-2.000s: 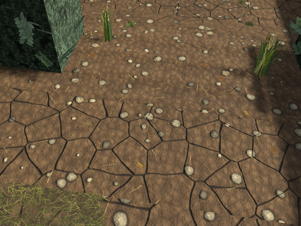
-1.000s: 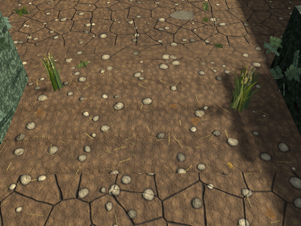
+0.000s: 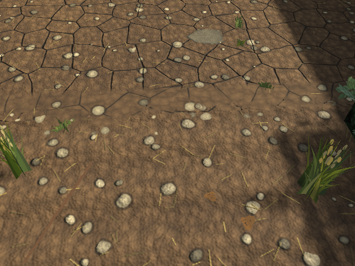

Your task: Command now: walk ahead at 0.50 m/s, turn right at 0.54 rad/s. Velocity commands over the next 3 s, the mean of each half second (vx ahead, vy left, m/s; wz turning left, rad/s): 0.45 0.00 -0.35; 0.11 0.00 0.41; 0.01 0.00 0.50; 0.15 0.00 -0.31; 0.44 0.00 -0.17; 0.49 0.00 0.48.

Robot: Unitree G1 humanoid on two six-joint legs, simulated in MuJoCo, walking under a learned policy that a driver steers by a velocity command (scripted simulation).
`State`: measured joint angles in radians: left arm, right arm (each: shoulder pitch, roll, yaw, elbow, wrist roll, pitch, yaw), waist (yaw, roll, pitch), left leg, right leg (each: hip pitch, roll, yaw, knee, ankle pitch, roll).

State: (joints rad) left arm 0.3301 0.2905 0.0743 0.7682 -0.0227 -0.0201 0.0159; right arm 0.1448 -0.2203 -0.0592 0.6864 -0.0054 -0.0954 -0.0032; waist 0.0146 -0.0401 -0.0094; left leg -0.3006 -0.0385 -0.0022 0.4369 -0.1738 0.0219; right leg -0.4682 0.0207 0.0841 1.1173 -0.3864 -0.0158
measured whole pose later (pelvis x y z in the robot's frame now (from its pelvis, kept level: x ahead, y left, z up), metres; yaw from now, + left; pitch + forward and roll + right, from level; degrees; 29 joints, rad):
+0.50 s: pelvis +0.22 -0.09 +0.00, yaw -10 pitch +2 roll +1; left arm 0.12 0.24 0.04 0.68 0.01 -0.05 -0.03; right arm 0.28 -0.31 -0.06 0.85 0.03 -0.06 0.00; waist -0.02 0.02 0.06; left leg -0.44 0.06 -0.04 1.16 -0.47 -0.03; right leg -0.36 0.00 -0.06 0.50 -0.17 -0.04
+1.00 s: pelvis +0.33 -0.07 +0.00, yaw +6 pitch +3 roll -2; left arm 0.08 0.31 0.07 0.80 0.00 0.01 0.03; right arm 0.17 -0.30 -0.08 0.67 0.01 0.00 0.01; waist -0.01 -0.02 0.07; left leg -0.38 -0.03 -0.01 0.51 -0.17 0.06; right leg -0.48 -0.01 0.00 1.12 -0.51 0.04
